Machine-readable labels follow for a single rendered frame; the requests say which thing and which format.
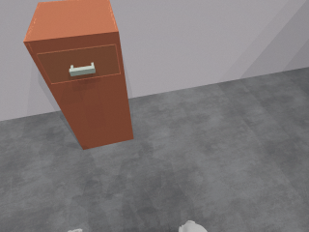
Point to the drawer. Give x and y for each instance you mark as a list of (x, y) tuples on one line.
[(57, 63)]

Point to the robot right thigh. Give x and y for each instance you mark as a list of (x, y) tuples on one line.
[(192, 227)]

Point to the cabinet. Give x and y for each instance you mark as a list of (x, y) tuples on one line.
[(96, 108)]

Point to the handle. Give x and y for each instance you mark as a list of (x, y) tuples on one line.
[(82, 70)]

